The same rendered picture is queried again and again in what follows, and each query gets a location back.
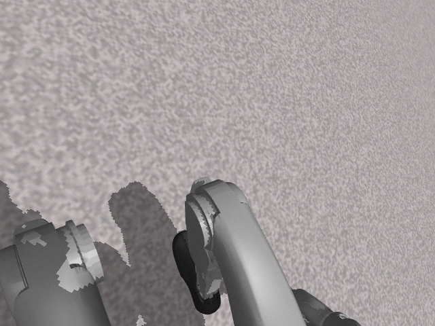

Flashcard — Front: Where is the right robot arm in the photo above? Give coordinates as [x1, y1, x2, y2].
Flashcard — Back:
[322, 312, 361, 326]

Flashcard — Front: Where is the right robot hand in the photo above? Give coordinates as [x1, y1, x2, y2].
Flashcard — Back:
[291, 288, 333, 326]

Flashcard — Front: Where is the right robot foot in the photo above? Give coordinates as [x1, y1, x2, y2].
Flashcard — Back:
[172, 230, 221, 314]

